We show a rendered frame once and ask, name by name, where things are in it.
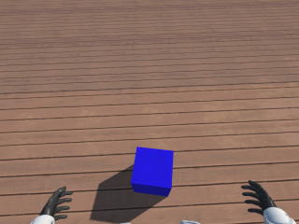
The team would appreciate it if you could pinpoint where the right robot forearm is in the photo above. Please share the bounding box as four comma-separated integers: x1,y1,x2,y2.
263,207,296,224

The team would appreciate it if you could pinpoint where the robot right hand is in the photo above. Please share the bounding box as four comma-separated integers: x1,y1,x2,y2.
241,180,278,216

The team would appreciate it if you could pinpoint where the carton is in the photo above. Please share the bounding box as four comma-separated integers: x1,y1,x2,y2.
131,147,174,197

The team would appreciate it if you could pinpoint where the robot left hand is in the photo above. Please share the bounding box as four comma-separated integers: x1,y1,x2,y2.
40,186,73,221

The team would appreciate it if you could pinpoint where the left robot forearm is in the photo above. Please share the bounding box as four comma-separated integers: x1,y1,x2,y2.
30,215,55,224

